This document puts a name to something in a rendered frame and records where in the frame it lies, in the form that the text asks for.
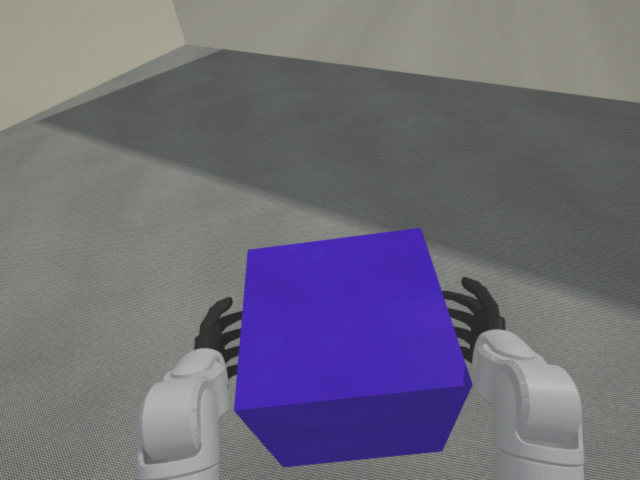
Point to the robot left hand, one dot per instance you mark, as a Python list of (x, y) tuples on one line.
[(211, 328)]

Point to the left robot forearm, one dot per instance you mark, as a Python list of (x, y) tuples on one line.
[(178, 428)]

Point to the right robot forearm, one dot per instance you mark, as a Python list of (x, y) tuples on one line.
[(537, 412)]

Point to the carton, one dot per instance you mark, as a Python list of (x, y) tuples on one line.
[(347, 350)]

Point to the robot right hand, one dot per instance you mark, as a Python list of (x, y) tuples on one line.
[(486, 314)]

